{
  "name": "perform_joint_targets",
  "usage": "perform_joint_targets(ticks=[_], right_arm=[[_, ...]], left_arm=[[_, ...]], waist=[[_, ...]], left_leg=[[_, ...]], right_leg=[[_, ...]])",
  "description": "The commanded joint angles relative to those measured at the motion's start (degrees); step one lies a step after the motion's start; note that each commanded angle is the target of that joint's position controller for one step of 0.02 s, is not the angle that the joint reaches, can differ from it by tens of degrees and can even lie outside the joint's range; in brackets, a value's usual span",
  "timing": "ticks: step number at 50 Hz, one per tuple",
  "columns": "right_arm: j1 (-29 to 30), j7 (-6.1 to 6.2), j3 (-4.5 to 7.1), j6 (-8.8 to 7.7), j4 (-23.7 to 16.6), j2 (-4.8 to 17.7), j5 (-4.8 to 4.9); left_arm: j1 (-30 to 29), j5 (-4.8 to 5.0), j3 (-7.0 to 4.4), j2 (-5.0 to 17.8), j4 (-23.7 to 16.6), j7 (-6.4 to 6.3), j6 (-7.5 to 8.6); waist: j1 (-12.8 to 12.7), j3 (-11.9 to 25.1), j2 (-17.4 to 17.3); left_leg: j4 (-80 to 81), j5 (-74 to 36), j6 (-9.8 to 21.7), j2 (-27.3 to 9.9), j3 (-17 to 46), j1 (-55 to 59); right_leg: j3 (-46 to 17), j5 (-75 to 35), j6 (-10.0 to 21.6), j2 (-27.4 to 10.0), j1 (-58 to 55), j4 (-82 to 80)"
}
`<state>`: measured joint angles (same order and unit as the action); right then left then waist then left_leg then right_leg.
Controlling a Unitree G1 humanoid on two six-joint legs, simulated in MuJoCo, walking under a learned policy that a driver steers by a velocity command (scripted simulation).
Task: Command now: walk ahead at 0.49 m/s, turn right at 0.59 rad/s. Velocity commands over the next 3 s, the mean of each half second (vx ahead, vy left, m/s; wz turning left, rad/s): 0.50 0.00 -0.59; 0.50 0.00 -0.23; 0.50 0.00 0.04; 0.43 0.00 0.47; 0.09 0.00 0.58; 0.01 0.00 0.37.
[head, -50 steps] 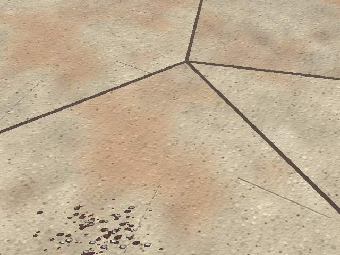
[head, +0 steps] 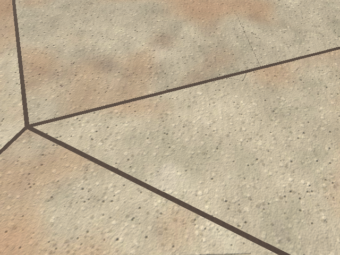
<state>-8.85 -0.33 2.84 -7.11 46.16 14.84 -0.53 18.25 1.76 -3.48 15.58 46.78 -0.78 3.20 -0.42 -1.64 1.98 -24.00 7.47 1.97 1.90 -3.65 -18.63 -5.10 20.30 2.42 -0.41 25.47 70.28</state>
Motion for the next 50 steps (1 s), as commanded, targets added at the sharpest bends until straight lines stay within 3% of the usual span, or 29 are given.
perform_joint_targets(ticks=[1,5,10,12,15,17,18,19,20,21,22,23,24,25,26,28,31,35,40,43,44,45,46,47,48,49,50], right_arm=[[-1.8,-0.26,1.33,-0.82,-1.2,4.8,0.00],[-3.2,-0.24,2.47,-1.09,0.4,7.8,0.30],[-5.0,0.16,2.73,0.13,1.1,9.9,0.55],[-6.9,0.24,2.90,0.77,1.6,11.0,1.04],[-8.3,0.32,3.38,2.02,2.3,12.5,1.89],[-7.5,0.64,3.79,2.84,2.0,14.0,2.16],[-6.6,0.90,3.90,3.40,1.7,14.4,2.24],[-7.0,1.26,3.29,3.68,1.2,12.8,1.90],[-8.9,1.08,1.38,3.17,-0.6,7.6,-0.68],[-10.9,0.20,-0.12,0.85,-4.2,4.0,-0.07],[-3.4,-0.52,1.23,-1.01,-5.0,10.1,2.16],[-0.7,-0.75,1.21,-1.69,-6.1,10.1,3.11],[-1.1,-0.22,1.02,-1.64,-5.3,9.2,1.93],[-2.4,0.07,1.41,-1.04,-4.5,9.5,1.00],[-3.9,-0.14,1.53,-0.15,-4.2,9.2,0.90],[-4.9,-0.20,1.41,1.14,-3.7,7.7,0.28],[0.2,0.11,0.83,1.79,-5.2,5.8,-0.24],[7.4,-0.56,0.18,1.32,-6.8,4.4,0.39],[13.6,-2.09,0.11,0.40,-9.3,5.0,1.03],[12.1,-2.84,0.41,-0.03,-9.7,5.9,0.99],[10.0,-2.81,0.73,-0.11,-9.3,6.5,0.96],[5.3,-2.53,1.45,-0.14,-8.2,7.7,0.86],[-2.9,-2.10,2.52,-0.14,-6.1,9.9,0.59],[-13.3,-1.61,3.22,-0.03,-4.8,13.6,-0.09],[-16.7,-2.10,4.00,0.22,-2.9,16.1,-0.25],[-15.9,-2.16,2.58,0.33,-3.4,10.5,1.37],[-12.0,-1.75,1.97,0.63,-3.9,8.4,1.48]], left_arm=[[1.8,0.23,-0.78,1.9,-4.7,0.30,-0.32],[-3.3,-0.53,-0.54,1.8,-8.3,0.38,-0.92],[-12.2,-0.45,0.04,1.4,-11.5,2.35,0.06],[-15.8,-0.32,0.20,1.4,-13.3,3.10,-0.02],[-18.5,-0.24,-0.09,2.4,-15.9,3.97,-0.30],[-15.4,-0.51,-1.12,4.3,-16.2,4.09,-0.55],[-9.0,-0.54,-2.34,6.2,-14.9,3.96,-0.66],[1.9,-0.41,-4.52,9.9,-11.7,3.23,-0.87],[9.0,-0.15,-6.20,16.0,-10.5,1.90,-1.38],[6.4,-0.30,-5.92,19.1,-12.8,2.28,-0.52],[7.1,-0.70,-4.40,13.5,-12.8,2.90,0.28],[5.2,-0.99,-3.62,11.1,-12.4,2.93,0.80],[0.9,-0.80,-3.03,9.4,-13.1,2.96,0.97],[-2.8,-1.03,-2.29,7.2,-13.8,2.79,0.98],[-4.6,-1.59,-1.86,6.4,-14.5,2.56,1.06],[-4.5,-1.57,-1.77,6.5,-13.7,2.17,1.65],[-1.4,-1.42,-1.90,7.5,-11.4,1.17,1.97],[1.7,-1.12,-1.83,8.0,-9.0,0.55,1.76],[5.6,-0.81,-2.04,8.8,-5.8,0.44,1.40],[5.4,-0.75,-2.29,9.4,-4.9,0.04,0.63],[4.6,-0.79,-2.40,9.8,-4.8,-0.02,0.36],[3.5,-0.90,-2.38,10.1,-5.0,-0.05,0.06],[2.9,-1.28,-1.83,9.1,-5.3,-0.04,-0.11],[3.5,-2.44,-0.60,6.4,-6.5,-0.13,-0.11],[12.7,-0.99,0.75,0.8,-6.2,0.33,0.96],[9.4,-0.29,0.02,6.3,-5.4,0.56,1.72],[2.6,0.49,-0.70,8.8,-7.0,0.82,2.13]], waist=[[0.0,2.7,-6.4],[0.3,0.6,-4.4],[3.5,-0.8,-4.2],[4.9,-1.7,-4.5],[5.0,-2.9,-5.2],[2.2,-0.1,-7.1],[-1.9,3.5,-7.0],[-6.8,9.1,-5.1],[-7.3,14.2,7.1],[-2.4,23.2,16.2],[-6.7,21.0,6.4],[-5.3,13.7,4.8],[-2.2,9.5,-1.6],[0.1,7.8,-1.4],[1.6,7.1,0.1],[2.4,6.6,-0.1],[0.9,3.7,0.2],[-2.4,1.4,1.8],[-4.8,-2.0,2.2],[-3.3,-1.6,3.3],[-2.1,-0.4,3.9],[0.7,2.6,4.1],[4.5,8.4,3.2],[7.9,17.5,-3.5],[3.5,24.2,-21.9],[5.9,20.7,-15.1],[6.0,12.1,-9.8]], left_leg=[[15.2,-1.2,9.7,-16.3,14.9,9.4],[17.4,-7.9,11.1,-17.6,8.1,10.2],[15.9,-10.8,8.5,-15.8,-1.2,13.4],[15.2,-9.6,7.8,-16.6,-2.5,15.9],[12.2,-12.7,6.3,-18.7,-3.9,21.1],[4.4,-30.3,5.0,-18.8,-6.3,22.8],[-5.2,-39.1,3.9,-17.5,-8.3,21.7],[-19.2,-39.2,1.9,-14.9,-9.8,14.9],[-39.5,-5.8,-0.9,-11.1,-9.7,-3.2],[-56.1,26.8,-2.8,0.1,1.9,-23.5],[-58.8,22.8,-1.4,-3.0,9.1,-30.1],[-55.7,17.5,-0.1,-5.0,8.2,-31.8],[-50.7,13.1,-0.3,-7.6,8.4,-27.9],[-46.0,10.5,-0.8,-9.7,8.3,-23.2],[-44.2,8.9,-1.2,-10.6,8.3,-19.5],[-41.0,6.4,-2.8,-10.2,6.8,-17.3],[-32.0,-1.5,-4.6,-9.6,6.1,-20.1],[-16.1,-14.2,-4.1,-7.3,5.2,-18.8],[-8.0,-13.0,-1.6,-5.7,5.1,-20.9],[-5.4,-6.7,0.8,-4.7,4.6,-18.6],[-5.0,-4.4,1.7,-3.5,3.4,-14.7],[-3.8,-4.0,3.0,-1.4,1.4,-7.3],[-4.4,-6.7,5.0,-1.9,1.6,5.2],[-5.9,-8.8,9.0,-12.7,14.2,22.8],[1.3,4.6,17.9,-24.1,42.3,40.7],[5.9,14.6,15.8,-23.1,45.9,39.4],[6.7,13.6,13.1,-21.5,36.6,31.5]], right_leg=[[-1.5,-3.4,-0.1,-7.0,10.4,-0.2],[-1.7,-10.1,-1.0,-8.3,16.1,-7.8],[2.9,-22.7,-0.7,-7.0,14.6,-23.7],[4.9,-22.0,-0.2,-6.4,14.2,-27.8],[7.0,-15.5,1.7,-5.1,14.1,-31.6],[10.2,-9.4,3.9,-1.4,7.4,-33.1],[12.2,-9.6,5.5,1.7,-1.3,-35.5],[11.8,-12.2,7.8,4.5,-17.0,-37.9],[-7.7,-15.8,12.0,-8.6,-34.4,-38.3],[-41.7,-1.7,23.3,-19.5,-48.5,-50.3],[-39.7,-0.9,19.8,-18.9,-47.1,-54.3],[-31.0,-5.6,17.5,-17.0,-40.5,-53.5],[-23.9,-12.4,15.5,-14.4,-31.1,-53.2],[-18.3,-18.2,14.1,-12.4,-24.3,-53.8],[-15.8,-21.1,13.7,-11.1,-19.9,-55.2],[-11.9,-27.8,14.2,-9.9,-16.0,-56.9],[-7.5,-30.9,13.6,-8.7,-15.3,-58.7],[-4.2,-24.4,10.6,-7.0,-16.9,-59.0],[-7.0,-21.6,10.5,-10.9,-23.9,-56.8],[-8.1,-27.4,9.0,-12.9,-28.1,-53.7],[-7.7,-33.8,8.3,-12.5,-28.4,-51.4],[-6.3,-43.9,7.3,-10.8,-28.0,-46.1],[-3.8,-48.1,5.7,-7.6,-24.5,-36.1],[-1.4,-31.5,3.6,-3.4,-13.1,-18.0],[-1.3,10.2,-0.4,6.5,8.8,1.0],[-6.7,12.1,0.0,3.7,15.7,6.7],[-4.5,6.8,0.3,0.8,18.5,6.4]])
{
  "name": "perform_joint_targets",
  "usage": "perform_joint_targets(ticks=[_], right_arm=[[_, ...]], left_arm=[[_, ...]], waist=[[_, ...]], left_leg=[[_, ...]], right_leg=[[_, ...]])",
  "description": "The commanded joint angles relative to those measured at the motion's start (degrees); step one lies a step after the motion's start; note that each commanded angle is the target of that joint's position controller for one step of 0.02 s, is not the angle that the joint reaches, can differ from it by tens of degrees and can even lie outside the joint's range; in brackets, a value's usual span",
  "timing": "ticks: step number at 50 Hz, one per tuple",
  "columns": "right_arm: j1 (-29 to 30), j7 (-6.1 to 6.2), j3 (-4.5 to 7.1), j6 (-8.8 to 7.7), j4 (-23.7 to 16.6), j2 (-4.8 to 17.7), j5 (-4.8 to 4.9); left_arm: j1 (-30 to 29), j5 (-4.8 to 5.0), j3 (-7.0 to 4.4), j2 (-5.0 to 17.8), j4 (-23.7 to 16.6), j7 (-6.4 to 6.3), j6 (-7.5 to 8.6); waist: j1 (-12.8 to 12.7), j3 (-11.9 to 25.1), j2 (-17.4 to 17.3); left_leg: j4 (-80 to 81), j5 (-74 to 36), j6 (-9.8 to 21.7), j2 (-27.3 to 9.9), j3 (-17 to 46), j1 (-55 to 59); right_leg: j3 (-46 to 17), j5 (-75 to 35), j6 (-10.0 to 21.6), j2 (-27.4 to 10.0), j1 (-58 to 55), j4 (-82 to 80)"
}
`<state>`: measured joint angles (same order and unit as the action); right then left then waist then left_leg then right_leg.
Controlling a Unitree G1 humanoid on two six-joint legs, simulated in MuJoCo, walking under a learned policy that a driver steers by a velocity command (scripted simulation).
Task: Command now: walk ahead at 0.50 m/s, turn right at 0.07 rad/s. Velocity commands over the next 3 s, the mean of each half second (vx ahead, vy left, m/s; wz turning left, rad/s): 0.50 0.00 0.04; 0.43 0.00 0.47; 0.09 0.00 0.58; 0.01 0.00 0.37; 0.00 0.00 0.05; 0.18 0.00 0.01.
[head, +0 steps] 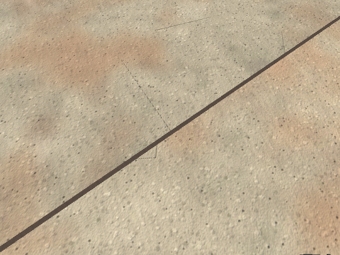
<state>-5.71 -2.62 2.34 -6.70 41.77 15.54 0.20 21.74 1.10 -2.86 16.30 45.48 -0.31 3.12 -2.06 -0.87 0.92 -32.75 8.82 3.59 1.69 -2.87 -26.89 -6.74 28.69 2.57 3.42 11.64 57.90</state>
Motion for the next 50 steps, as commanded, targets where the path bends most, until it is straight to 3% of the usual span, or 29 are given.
perform_joint_targets(ticks=[1,2,3,6,8,12,17,19,21,22,23,24,25,26,27,28,29,30,32,34,36,40,42,44,46,47,48,49,50], right_arm=[[-11.2,0.68,2.15,0.54,-0.3,7.4,0.19],[-8.9,0.52,1.72,0.62,-0.6,6.2,-0.29],[-8.2,0.59,1.53,0.38,-0.6,6.1,-0.90],[-8.9,0.62,1.58,-0.30,0.6,6.1,-0.24],[-10.0,1.05,1.95,-0.18,1.4,7.6,-0.01],[-12.9,1.77,1.95,0.81,2.8,8.2,0.39],[-18.1,2.03,1.89,1.95,5.3,9.0,0.92],[-19.2,2.32,1.99,2.75,6.1,9.2,1.04],[-18.3,2.82,2.44,3.33,6.2,10.4,1.19],[-17.2,3.00,2.68,3.51,6.0,11.1,1.22],[-15.8,3.07,2.58,3.62,5.6,11.0,1.20],[-15.0,3.04,1.75,3.41,4.7,8.9,0.54],[-19.1,2.88,-0.03,2.54,2.7,2.9,-0.13],[-22.2,2.54,-0.40,1.64,3.3,2.7,1.12],[-18.1,2.49,1.33,1.48,3.0,8.5,2.52],[-13.9,2.52,1.57,1.62,1.8,8.7,2.51],[-11.9,2.61,1.65,2.06,1.3,7.8,1.86],[-12.1,2.69,2.10,2.85,1.4,7.3,1.43],[-14.4,2.60,1.94,4.47,1.9,4.7,1.65],[-13.2,2.84,2.09,5.43,0.9,4.0,1.41],[-10.7,2.78,2.19,5.58,-0.2,3.8,1.05],[-3.7,1.19,1.60,4.78,-2.3,2.4,0.97],[0.5,0.39,1.33,4.60,-4.2,1.8,0.47],[2.2,-0.31,1.61,4.67,-5.9,2.4,0.24],[0.8,-0.79,2.45,4.98,-6.9,4.1,0.11],[-2.1,-0.85,3.15,5.15,-6.6,5.3,0.01],[-8.2,-0.73,4.32,5.19,-5.3,7.3,0.08],[-14.9,0.24,5.95,5.25,-3.7,10.6,-0.07],[-16.7,1.85,7.05,5.65,-3.8,16.7,-0.16]], left_arm=[[-4.5,0.51,-1.09,7.5,-6.6,0.15,2.44],[-6.5,-0.59,-1.36,6.9,-6.9,-0.01,2.39],[-4.8,-0.59,-1.44,6.2,-6.9,0.05,2.08],[-3.0,-0.58,-1.14,3.9,-6.0,-0.17,0.95],[-6.7,-1.09,-0.92,3.3,-7.4,-0.38,0.80],[-13.6,-0.93,-0.43,1.8,-8.9,0.09,1.45],[-23.1,-0.32,-0.06,1.1,-11.7,1.65,2.38],[-25.4,-0.16,-0.23,1.6,-13.0,2.41,2.96],[-23.7,-0.22,-0.75,3.0,-13.0,2.82,3.53],[-20.8,-0.34,-1.28,4.1,-12.3,2.73,3.76],[-14.2,-0.53,-2.31,5.9,-10.5,2.35,3.91],[-4.6,-1.24,-3.58,9.1,-8.4,1.68,3.94],[3.7,-2.59,-4.95,14.7,-7.5,0.96,3.58],[5.3,-2.04,-4.29,12.0,-6.8,1.06,3.08],[2.0,-1.46,-3.06,7.9,-7.0,0.87,2.83],[-1.6,-1.10,-2.40,6.0,-7.1,0.70,2.68],[-5.1,-1.13,-1.85,4.5,-6.7,0.91,2.80],[-7.8,-1.35,-1.46,3.1,-6.6,1.09,3.19],[-10.5,-1.65,-1.78,3.1,-5.7,1.26,3.94],[-11.0,-1.88,-2.30,4.3,-4.6,1.14,4.53],[-10.0,-2.04,-2.69,5.1,-3.4,0.68,4.51],[-8.5,-1.72,-3.23,7.1,-1.9,-0.15,3.68],[-7.9,-1.42,-3.47,8.1,-1.3,-0.57,2.86],[-7.1,-0.67,-3.84,9.3,-0.7,-0.91,1.79],[-8.0,0.40,-4.29,10.7,-0.7,-1.29,0.86],[-8.8,1.02,-4.55,11.4,-1.0,-1.50,0.45],[-10.0,1.50,-4.58,11.3,-1.2,-1.60,0.01],[-9.2,1.32,-4.03,9.8,-1.2,-1.45,0.06],[-6.3,-2.19,-2.14,3.9,-2.9,-1.06,0.42]], waist=[[5.9,6.9,-3.1],[4.5,3.3,-1.4],[2.5,3.6,-4.3],[1.2,3.0,-5.1],[1.8,1.5,-4.3],[4.2,0.4,-4.2],[7.9,-2.4,-4.2],[7.7,-3.2,-4.5],[5.7,-2.4,-5.6],[3.7,-0.7,-6.3],[-0.2,3.3,-5.9],[-4.4,11.0,-4.7],[-5.0,21.1,6.5],[-4.3,27.3,15.6],[-4.7,18.0,9.5],[-3.6,11.2,6.6],[-1.7,6.4,3.7],[0.3,3.8,4.6],[2.7,1.7,5.5],[3.5,0.1,4.0],[3.1,-0.7,2.8],[0.6,-2.1,1.7],[-0.7,-3.8,1.0],[-1.0,-3.2,2.1],[0.6,-1.0,4.0],[2.3,1.0,4.8],[5.8,4.0,4.0],[9.1,7.8,0.9],[6.4,12.1,-12.9]], left_leg=[[16.5,5.9,10.1,-19.2,29.5,31.4],[18.2,-0.2,9.5,-16.7,25.0,25.2],[19.5,-4.1,10.0,-15.9,22.8,21.8],[22.5,-10.5,10.8,-13.8,16.6,18.1],[23.8,-14.8,11.0,-13.9,14.0,18.2],[24.3,-17.0,8.5,-11.5,8.8,20.3],[22.7,-13.9,7.9,-13.0,9.0,24.8],[20.3,-15.0,7.9,-14.6,11.1,27.8],[17.4,-17.6,6.9,-15.7,13.0,29.4],[14.4,-22.8,6.3,-15.4,13.1,29.0],[7.6,-29.6,5.1,-13.1,11.5,27.0],[-4.5,-25.8,3.1,-9.9,9.5,19.2],[-26.5,-3.5,-0.8,-2.0,5.2,-1.7],[-38.2,24.7,-1.8,0.9,9.8,-12.4],[-42.6,21.8,-1.8,-2.6,11.5,-17.0],[-41.9,16.7,-1.8,-5.2,9.5,-17.6],[-39.2,13.0,-2.2,-7.0,8.8,-15.7],[-36.6,10.3,-2.4,-8.6,9.1,-12.9],[-35.4,7.6,-3.1,-9.4,8.6,-8.6],[-33.5,4.1,-3.8,-9.8,9.0,-10.1],[-29.1,-1.0,-4.3,-9.8,9.5,-12.8],[-15.2,-11.2,-3.6,-9.0,6.1,-11.8],[-9.3,-12.0,-3.1,-8.0,3.3,-10.7],[-6.2,-9.6,-2.3,-6.8,1.3,-9.4],[-4.5,-4.5,-0.7,-4.6,-0.5,-6.1],[-3.6,-1.9,0.4,-2.6,-1.9,-2.4],[0.1,-3.5,1.9,-0.3,-2.9,5.0],[4.9,-12.2,4.0,1.3,-1.6,16.0],[1.9,-39.6,8.1,-11.2,14.9,31.1]], right_leg=[[-0.3,-6.8,0.0,-6.1,30.4,15.8],[0.7,-9.8,-0.1,-7.8,28.9,12.2],[0.6,-11.8,-0.4,-9.3,25.7,10.6],[2.1,-13.5,-1.8,-10.3,24.0,5.8],[2.8,-17.8,-2.9,-11.0,27.4,1.0],[4.3,-29.8,-3.1,-10.2,27.9,-12.5],[6.0,-33.5,-2.4,-7.8,26.8,-24.0],[5.6,-30.2,-1.7,-6.8,27.2,-26.7],[5.2,-26.4,-0.7,-5.8,23.3,-29.3],[6.0,-24.8,0.0,-4.7,18.1,-30.3],[7.3,-26.0,1.4,-3.4,7.8,-32.5],[4.0,-28.4,4.1,-7.7,-8.8,-29.7],[-15.6,-26.6,10.7,-22.9,-32.6,-28.8],[-33.4,-18.2,15.3,-29.2,-37.4,-36.1],[-27.1,-13.3,12.6,-26.9,-30.2,-38.2],[-18.9,-13.8,10.5,-24.8,-21.9,-39.7],[-13.4,-16.5,9.5,-22.2,-13.7,-42.4],[-8.7,-18.6,8.7,-20.2,-8.1,-44.9],[-2.7,-22.3,8.8,-19.0,-1.4,-48.7],[2.1,-26.8,9.1,-19.0,0.0,-50.5],[6.0,-29.9,9.1,-18.8,-1.6,-50.8],[13.0,-31.4,7.4,-17.5,-4.5,-50.6],[15.7,-37.9,6.7,-17.8,-5.9,-48.4],[16.9,-46.0,5.8,-18.7,-9.1,-44.6],[17.5,-55.3,4.3,-19.4,-12.1,-38.9],[17.7,-61.4,3.5,-19.1,-12.9,-33.9],[18.6,-63.2,2.0,-17.7,-12.1,-25.3],[19.6,-55.7,-0.8,-14.4,-7.3,-13.0],[19.3,-14.2,-4.6,-9.1,9.2,6.2]])
Over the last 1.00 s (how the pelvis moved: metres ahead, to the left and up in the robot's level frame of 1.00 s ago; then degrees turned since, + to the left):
0.55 -0.14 -0.01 -23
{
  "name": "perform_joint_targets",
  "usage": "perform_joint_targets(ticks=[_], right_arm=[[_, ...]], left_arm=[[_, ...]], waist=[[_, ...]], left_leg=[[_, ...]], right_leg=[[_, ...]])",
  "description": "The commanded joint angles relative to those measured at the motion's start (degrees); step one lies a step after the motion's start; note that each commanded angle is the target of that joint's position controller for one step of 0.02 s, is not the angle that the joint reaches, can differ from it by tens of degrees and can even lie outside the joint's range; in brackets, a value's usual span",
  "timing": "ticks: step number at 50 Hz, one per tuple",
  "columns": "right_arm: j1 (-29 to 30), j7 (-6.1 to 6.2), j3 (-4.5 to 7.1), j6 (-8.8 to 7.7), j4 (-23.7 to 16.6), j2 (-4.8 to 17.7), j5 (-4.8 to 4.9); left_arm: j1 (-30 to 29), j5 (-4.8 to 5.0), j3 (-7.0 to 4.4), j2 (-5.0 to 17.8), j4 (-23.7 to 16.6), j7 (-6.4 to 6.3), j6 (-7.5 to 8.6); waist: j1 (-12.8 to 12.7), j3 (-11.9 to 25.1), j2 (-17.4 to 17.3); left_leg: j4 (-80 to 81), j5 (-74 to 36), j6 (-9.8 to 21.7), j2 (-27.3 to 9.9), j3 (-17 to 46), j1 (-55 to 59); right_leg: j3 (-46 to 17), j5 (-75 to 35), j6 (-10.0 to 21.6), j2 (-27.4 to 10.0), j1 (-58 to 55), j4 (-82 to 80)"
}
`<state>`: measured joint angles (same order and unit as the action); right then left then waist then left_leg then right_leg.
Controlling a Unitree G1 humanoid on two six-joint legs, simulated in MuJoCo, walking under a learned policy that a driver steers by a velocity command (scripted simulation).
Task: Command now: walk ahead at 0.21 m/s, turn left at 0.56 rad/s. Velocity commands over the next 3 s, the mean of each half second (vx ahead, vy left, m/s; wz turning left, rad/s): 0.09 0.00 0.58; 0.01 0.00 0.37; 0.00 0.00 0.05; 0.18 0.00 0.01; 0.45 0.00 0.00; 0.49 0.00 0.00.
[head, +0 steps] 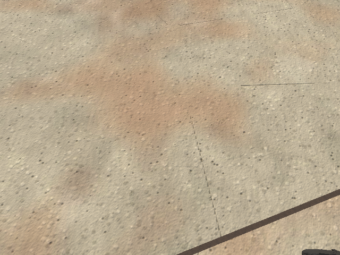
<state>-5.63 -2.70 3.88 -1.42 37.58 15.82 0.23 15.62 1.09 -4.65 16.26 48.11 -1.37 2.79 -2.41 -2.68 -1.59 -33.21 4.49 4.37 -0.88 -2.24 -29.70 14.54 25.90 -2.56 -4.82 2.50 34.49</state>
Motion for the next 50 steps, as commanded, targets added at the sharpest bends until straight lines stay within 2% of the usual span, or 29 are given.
perform_joint_targets(ticks=[1,2,3,4,5,7,8,11,14,17,21,23,24,25,26,27,28,29,30,33,36,40,42,43,44,45,46,47,50], right_arm=[[-13.0,1.62,5.12,-0.25,-3.2,19.2,-1.54],[-12.7,0.84,4.27,-0.27,-4.4,14.7,-0.91],[-9.8,0.73,3.49,-0.55,-4.4,12.2,-0.24],[-7.2,1.02,3.04,-0.41,-4.1,10.3,0.61],[-5.0,1.46,2.56,-0.06,-4.4,8.8,0.77],[-3.3,1.94,2.60,0.31,-5.4,9.1,-0.66],[-3.3,2.23,2.76,0.31,-5.5,9.5,-0.85],[-4.3,3.42,3.18,0.82,-5.3,10.6,-0.29],[-3.6,4.42,3.14,2.00,-6.0,10.5,0.15],[-3.4,4.70,3.15,2.75,-6.4,10.4,-0.09],[-4.0,4.38,3.16,3.40,-6.7,10.1,0.08],[-2.8,4.44,2.97,3.86,-7.2,9.7,0.79],[-3.2,4.58,2.66,4.06,-7.3,8.6,1.09],[-5.9,4.49,1.85,4.15,-7.5,5.4,0.61],[-5.4,4.27,2.49,3.50,-9.6,7.3,0.99],[-6.3,4.01,3.88,2.90,-8.5,12.0,-0.07],[-7.1,3.87,4.58,3.21,-6.7,13.2,0.51],[-8.3,4.11,4.48,4.00,-5.2,11.6,0.66],[-8.3,4.20,4.12,4.62,-5.0,10.2,0.51],[-4.5,3.88,2.61,4.88,-6.6,6.1,1.11],[-2.1,3.57,1.52,4.50,-7.8,4.3,0.52],[-2.7,3.01,1.42,4.42,-7.3,5.1,0.48],[-6.3,2.70,1.44,4.23,-5.4,4.4,0.36],[-6.7,2.75,1.51,4.14,-5.2,5.2,0.10],[-7.6,3.25,1.85,4.09,-5.7,8.0,-0.31],[-3.9,3.72,1.94,4.24,-6.7,10.9,-1.20],[-3.7,3.29,1.01,3.47,-6.5,6.7,-2.05],[-2.3,2.99,0.32,2.65,-5.9,5.0,-2.37],[0.3,3.15,0.04,1.39,-4.7,5.2,-1.38]], left_arm=[[6.5,-2.49,0.89,2.7,-6.7,0.75,1.50],[1.5,-0.92,-0.32,8.2,-6.1,1.14,1.72],[-3.2,0.14,-0.29,8.2,-7.8,0.94,1.55],[-4.2,-0.71,-0.18,7.2,-7.2,0.04,1.04],[-4.5,-1.45,-0.49,7.8,-7.3,-0.66,0.24],[-3.0,-1.66,-0.68,7.5,-7.2,-0.84,-1.10],[-2.4,-1.79,-0.48,6.7,-7.0,-0.97,-1.32],[-4.3,-1.98,-0.02,5.5,-7.4,-1.46,-1.75],[-7.2,-1.61,0.11,5.4,-8.2,-1.40,-2.24],[-9.4,-1.33,0.15,5.3,-9.0,-1.02,-1.95],[-9.3,-0.91,-0.12,5.8,-9.5,-0.15,-0.64],[-6.2,-0.76,-0.51,5.8,-8.7,0.46,-0.06],[-4.4,-1.13,-1.13,7.4,-8.2,0.56,0.07],[-4.0,-2.18,-2.03,11.5,-8.9,0.27,-0.32],[-4.7,-4.03,-2.67,14.3,-8.5,0.29,-1.01],[-6.6,-3.81,-2.13,11.1,-10.1,0.13,-0.87],[-9.0,-3.13,-1.36,8.1,-11.0,-0.23,-0.96],[-10.7,-2.34,-1.01,6.8,-11.5,-0.40,-1.20],[-11.0,-1.54,-0.77,6.3,-11.6,-0.60,-1.38],[-8.1,-1.92,-0.76,6.8,-10.8,-0.99,-2.33],[-7.0,-1.72,-1.31,8.6,-10.3,-0.83,-2.91],[-6.9,-0.51,-1.61,10.1,-9.4,0.15,-3.00],[-7.8,0.43,-1.13,9.5,-8.7,0.30,-3.07],[-5.2,0.61,-0.56,8.0,-7.4,0.40,-2.77],[-3.2,-1.13,0.46,5.3,-7.2,0.80,-2.20],[-1.8,-3.21,1.72,1.8,-8.1,1.45,-1.38],[-6.8,-2.71,1.32,4.3,-8.8,0.84,-1.49],[-8.2,-1.90,0.89,5.8,-8.8,0.68,-1.74],[-6.9,-2.17,0.86,5.5,-7.0,0.29,-2.54]], waist=[[2.2,25.6,-15.3],[7.0,28.4,-3.7],[6.1,20.9,-2.3],[4.2,14.7,1.9],[2.7,11.8,0.5],[0.6,10.9,-2.3],[0.3,11.3,-2.6],[1.0,12.6,-2.7],[1.9,11.8,-4.2],[2.9,9.8,-6.2],[3.6,9.8,-8.0],[1.4,9.7,-7.9],[0.8,9.8,-6.3],[2.8,10.9,4.8],[4.1,7.3,20.1],[3.5,7.5,15.4],[4.0,7.1,10.8],[4.6,6.3,8.4],[4.0,5.6,8.3],[1.7,5.1,10.1],[0.3,7.4,12.2],[0.1,7.8,13.9],[2.4,7.2,12.7],[2.5,7.1,10.8],[1.3,10.4,3.1],[-2.0,9.9,-10.8],[2.2,9.9,-10.2],[1.9,7.8,-8.6],[1.0,5.6,-9.2]], left_leg=[[5.4,-39.3,21.8,-22.3,41.9,47.0],[8.9,-31.4,19.5,-19.7,37.6,44.7],[9.9,-24.5,16.5,-16.8,30.4,38.3],[11.0,-19.5,13.4,-13.6,25.9,30.5],[12.3,-17.6,12.2,-11.9,23.5,23.8],[14.2,-18.0,11.5,-9.7,21.5,15.9],[14.1,-20.0,11.6,-9.1,20.3,14.7],[13.4,-17.8,11.0,-8.4,20.6,15.1],[14.1,-2.5,9.2,-6.9,22.8,14.2],[14.4,6.5,8.3,-6.0,25.7,13.0],[11.2,0.6,7.9,-6.2,30.1,15.9],[8.2,-2.7,6.2,-4.5,30.8,15.6],[5.4,0.9,3.9,-2.1,29.4,12.7],[-5.8,17.8,0.4,3.5,22.0,5.9],[-17.0,32.2,-3.0,11.0,10.8,-5.8],[-29.1,30.9,-5.3,6.5,11.9,-7.1],[-33.5,26.9,-6.3,5.7,11.5,-6.6],[-36.0,23.9,-7.5,5.2,10.5,-6.8],[-38.4,21.2,-8.4,4.8,9.9,-8.2],[-32.5,18.2,-9.8,4.0,6.0,-7.1],[-21.0,20.1,-9.9,2.2,4.6,-1.5],[-6.6,18.6,-8.1,2.0,1.5,8.1],[8.3,7.8,-5.7,2.9,-0.2,16.0],[14.6,1.6,-4.0,2.3,1.5,21.8],[13.9,-10.7,-1.9,-5.3,10.9,30.7],[11.0,-21.7,4.6,-14.7,19.7,30.3],[12.6,-14.2,9.4,-15.9,20.9,24.2],[13.3,-9.2,8.5,-13.4,19.1,22.9],[12.5,-7.8,4.8,-9.7,15.3,20.5]], right_leg=[[-12.9,17.1,-2.1,8.6,33.7,47.9],[-20.8,12.5,-0.9,5.4,35.1,49.3],[-19.8,7.1,0.2,3.8,37.6,46.2],[-19.3,2.9,0.0,1.6,37.5,41.5],[-19.5,0.5,-0.1,0.5,35.2,37.8],[-19.0,-2.2,-0.3,1.3,29.5,34.5],[-18.7,-2.9,-0.7,1.8,28.5,32.3],[-19.4,-5.6,-2.0,2.9,29.4,25.5],[-20.5,-9.2,-2.5,3.7,29.3,19.3],[-20.9,-9.9,-2.4,4.7,27.5,13.1],[-20.8,-7.2,-1.1,6.3,23.0,4.3],[-19.5,-12.4,0.5,6.5,16.5,-7.1],[-20.8,-17.9,1.8,3.3,10.6,-12.7],[-30.9,-24.0,6.4,-9.1,4.2,-15.0],[-44.0,-35.0,16.5,-18.1,5.2,-17.4],[-44.1,-36.7,19.3,-20.1,6.3,-16.7],[-37.0,-36.1,16.7,-16.2,6.8,-15.2],[-31.4,-34.5,13.8,-12.2,6.7,-14.2],[-28.6,-35.0,13.1,-10.9,6.0,-13.9],[-22.8,-36.1,13.8,-8.2,4.5,-14.8],[-21.6,-37.4,14.8,-9.4,2.1,-13.8],[-22.1,-36.8,15.3,-10.9,3.8,-12.7],[-21.0,-34.6,13.3,-9.6,6.4,-10.0],[-20.1,-30.7,10.2,-8.2,9.5,-8.7],[-16.7,-20.1,5.1,-4.7,15.1,-2.9],[-11.7,-2.6,0.2,0.4,21.8,0.9],[-14.5,2.8,-1.3,0.3,19.7,2.9],[-15.0,1.0,-1.4,0.2,19.2,3.4],[-15.7,-7.0,-1.7,0.5,15.7,-1.6]])
Over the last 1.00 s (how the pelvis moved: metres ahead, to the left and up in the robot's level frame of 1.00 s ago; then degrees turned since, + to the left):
0.51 0.03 -0.01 19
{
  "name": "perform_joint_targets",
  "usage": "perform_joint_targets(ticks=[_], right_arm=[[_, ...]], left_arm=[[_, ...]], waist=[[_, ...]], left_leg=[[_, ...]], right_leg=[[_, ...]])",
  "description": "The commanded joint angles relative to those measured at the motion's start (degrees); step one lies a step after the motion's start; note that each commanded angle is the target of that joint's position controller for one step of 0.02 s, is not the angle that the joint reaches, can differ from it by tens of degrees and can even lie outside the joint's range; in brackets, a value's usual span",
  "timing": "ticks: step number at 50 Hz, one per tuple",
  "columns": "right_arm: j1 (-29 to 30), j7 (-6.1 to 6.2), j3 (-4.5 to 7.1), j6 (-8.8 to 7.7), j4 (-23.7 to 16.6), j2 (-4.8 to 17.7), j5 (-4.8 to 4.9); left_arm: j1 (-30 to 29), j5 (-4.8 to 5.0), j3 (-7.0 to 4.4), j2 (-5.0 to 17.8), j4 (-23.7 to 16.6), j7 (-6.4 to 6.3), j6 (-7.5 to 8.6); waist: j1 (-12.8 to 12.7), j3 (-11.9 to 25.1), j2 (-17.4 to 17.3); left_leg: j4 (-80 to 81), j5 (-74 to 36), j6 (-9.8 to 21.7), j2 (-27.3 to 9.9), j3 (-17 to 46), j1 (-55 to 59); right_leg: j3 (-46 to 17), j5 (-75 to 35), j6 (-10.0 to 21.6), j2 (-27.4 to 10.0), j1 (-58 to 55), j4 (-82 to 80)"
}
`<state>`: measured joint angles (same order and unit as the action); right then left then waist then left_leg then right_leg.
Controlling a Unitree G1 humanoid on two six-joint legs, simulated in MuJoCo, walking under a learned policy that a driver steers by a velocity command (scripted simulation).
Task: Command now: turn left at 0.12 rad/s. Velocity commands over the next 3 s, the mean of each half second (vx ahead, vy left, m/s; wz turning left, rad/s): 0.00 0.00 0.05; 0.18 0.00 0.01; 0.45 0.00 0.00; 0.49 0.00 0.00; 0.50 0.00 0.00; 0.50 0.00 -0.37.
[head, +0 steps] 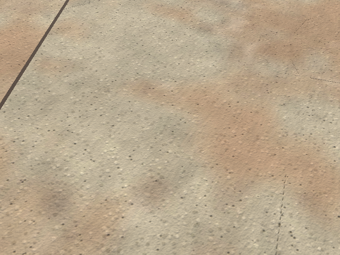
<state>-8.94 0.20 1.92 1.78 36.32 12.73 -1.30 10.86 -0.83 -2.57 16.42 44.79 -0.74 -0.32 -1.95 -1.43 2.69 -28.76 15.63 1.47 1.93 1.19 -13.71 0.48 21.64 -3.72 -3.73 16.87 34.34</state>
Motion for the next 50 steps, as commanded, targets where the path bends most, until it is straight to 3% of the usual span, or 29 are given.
perform_joint_targets(ticks=[1,3,4,6,8,13,32,34,35,37,39,41,42,44,45,46,47,48,49,50], right_arm=[[3.6,0.27,1.72,-1.80,-2.9,7.7,0.25],[1.7,0.11,1.44,-1.80,-1.7,6.7,0.15],[0.9,0.03,1.41,-1.57,-1.8,6.6,0.05],[1.6,0.01,1.36,-1.45,-1.3,7.0,-0.04],[1.6,0.19,1.43,-1.45,-0.7,7.0,0.21],[1.2,0.36,1.44,-1.49,1.1,6.2,0.40],[-2.6,1.26,1.57,-2.04,12.2,6.4,0.98],[-4.2,1.58,2.06,-1.70,13.7,7.6,1.50],[-5.1,1.64,2.54,-1.57,14.0,9.0,1.81],[-8.2,1.57,3.29,-2.26,14.8,11.7,2.23],[-8.5,1.57,3.47,-3.88,15.2,11.9,2.16],[-6.2,1.41,3.29,-4.84,14.5,10.8,2.69],[-4.2,1.34,3.32,-4.87,14.1,10.9,3.22],[-0.7,1.05,3.30,-4.24,13.6,11.0,3.62],[-0.7,0.93,2.72,-4.21,13.5,9.0,3.05],[0.2,0.60,1.43,-4.54,12.7,4.9,2.16],[0.7,0.79,1.22,-5.62,10.1,3.4,2.51],[0.6,0.72,1.96,-6.48,10.4,6.6,4.02],[0.5,0.30,2.13,-7.13,10.7,7.7,4.65],[-0.3,0.16,2.29,-7.42,11.8,7.9,4.19]], left_arm=[[-1.1,-0.36,-0.90,4.8,-3.2,-0.11,0.69],[-0.2,-0.47,-0.58,5.2,-2.6,0.25,0.91],[-0.2,-0.08,-1.22,7.6,-1.6,0.29,0.95],[-0.8,-0.04,-0.92,5.6,-0.9,0.40,1.15],[-0.7,-0.20,-0.85,5.2,0.0,0.16,1.45],[0.3,0.09,-0.75,5.1,2.3,-0.56,1.64],[1.2,0.57,-0.77,4.2,10.5,-1.87,0.75],[2.2,1.06,-0.81,3.6,11.7,-2.02,0.56],[1.3,1.33,-0.80,3.3,11.4,-2.05,0.66],[-2.0,1.73,-0.52,2.0,9.4,-1.70,1.87],[-3.7,2.67,-0.78,2.7,8.1,-0.75,3.67],[-3.0,3.09,-0.96,3.3,8.0,0.38,5.21],[-1.6,2.99,-1.00,3.1,8.6,0.82,5.75],[7.6,2.21,-1.57,2.3,13.5,1.22,6.05],[12.7,1.74,-2.08,2.8,15.7,1.22,5.68],[19.2,1.49,-2.82,5.6,16.7,0.81,5.54],[23.8,1.47,-3.82,12.3,16.9,1.39,5.93],[18.8,0.84,-2.46,8.7,15.8,1.50,6.66],[13.9,1.07,-1.66,6.0,14.0,1.49,7.16],[10.6,1.01,-1.30,5.4,12.7,1.67,7.35]], waist=[[-0.2,4.6,-12.0],[0.5,4.7,-9.1],[1.9,2.3,-5.3],[1.1,0.3,-3.4],[1.0,1.0,-2.7],[0.8,2.4,-2.8],[0.9,0.8,-3.2],[1.4,1.1,-4.7],[2.2,-1.0,-6.6],[4.1,-5.5,-12.5],[4.3,-8.4,-13.9],[3.0,-7.0,-11.4],[1.7,-5.6,-10.2],[-2.9,-1.5,-8.3],[-4.4,0.0,-5.8],[-6.6,2.0,4.9],[-6.7,3.1,17.5],[-4.0,-0.7,9.3],[-2.2,-4.6,5.4],[-0.8,-5.0,3.4]], left_leg=[[7.5,-18.1,6.7,-11.4,10.7,3.2],[7.0,-8.4,4.0,-8.4,9.1,2.1],[7.9,-4.1,2.9,-6.8,7.9,0.7],[7.1,-2.7,2.3,-6.0,7.4,0.5],[6.3,-6.3,2.5,-5.8,7.0,1.2],[5.8,-9.6,2.4,-5.2,6.1,2.3],[6.2,-12.3,1.3,-3.7,3.8,2.6],[7.7,5.9,2.7,-3.2,4.3,2.6],[10.0,18.8,4.4,-4.9,7.4,1.2],[18.1,33.7,10.0,-13.8,20.8,0.8],[21.3,30.1,13.7,-19.6,29.0,1.2],[20.2,21.7,12.6,-19.8,26.1,5.3],[19.0,17.4,10.9,-17.7,21.5,4.4],[13.3,10.4,7.6,-11.0,11.1,-5.1],[7.0,7.5,6.0,-8.0,7.3,-9.8],[-10.8,5.5,2.1,-2.7,0.4,-16.9],[-26.0,16.3,0.0,3.0,-1.0,-28.3],[-35.7,16.4,1.0,-1.2,4.4,-33.0],[-38.0,9.8,2.4,-4.2,5.1,-36.0],[-37.4,4.2,2.9,-6.2,3.8,-35.5]], right_leg=[[-1.4,-8.0,-0.5,-0.4,-1.9,-4.8],[-2.1,-17.9,0.2,-1.4,-6.4,-8.9],[-1.5,-15.0,1.2,-1.0,-4.7,-8.1],[-1.5,-13.2,1.8,-0.6,-3.7,-9.2],[-1.7,-14.8,1.4,-0.7,-4.5,-9.8],[-1.3,-15.0,1.1,-0.5,-6.0,-9.7],[-0.6,-15.7,1.6,0.2,-7.3,-10.5],[2.6,-2.8,2.1,3.0,-5.5,-7.4],[4.0,3.5,2.7,4.2,-1.8,-4.0],[4.1,5.7,4.0,4.7,7.4,5.6],[-1.1,7.8,6.5,1.0,13.5,13.5],[-2.5,9.6,8.6,-1.3,15.1,10.6],[-1.3,6.5,9.0,-1.1,10.3,4.6],[4.7,-9.2,7.6,4.1,-10.4,-6.5],[3.7,-10.3,6.6,4.7,-18.1,-7.0],[-10.8,-2.6,9.2,-5.1,-24.8,-14.0],[-37.1,6.0,18.2,-17.8,-28.8,-24.3],[-41.2,15.0,20.5,-20.2,-24.8,-26.2],[-35.5,15.7,18.5,-18.0,-22.4,-26.4],[-29.4,10.7,16.2,-15.3,-21.0,-26.6]])
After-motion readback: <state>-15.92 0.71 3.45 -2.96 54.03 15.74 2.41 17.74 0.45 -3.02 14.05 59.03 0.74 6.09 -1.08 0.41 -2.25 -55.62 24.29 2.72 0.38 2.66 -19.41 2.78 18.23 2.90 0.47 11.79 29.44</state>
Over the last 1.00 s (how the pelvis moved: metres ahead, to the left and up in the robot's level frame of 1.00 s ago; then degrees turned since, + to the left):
0.10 0.00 0.02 28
